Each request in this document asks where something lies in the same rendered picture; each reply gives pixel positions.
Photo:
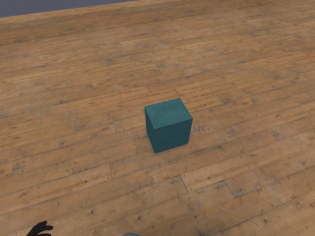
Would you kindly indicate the carton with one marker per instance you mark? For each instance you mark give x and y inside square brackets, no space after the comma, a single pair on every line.
[168,124]

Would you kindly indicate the left robot hand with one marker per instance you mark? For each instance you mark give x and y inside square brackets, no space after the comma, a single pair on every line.
[41,226]

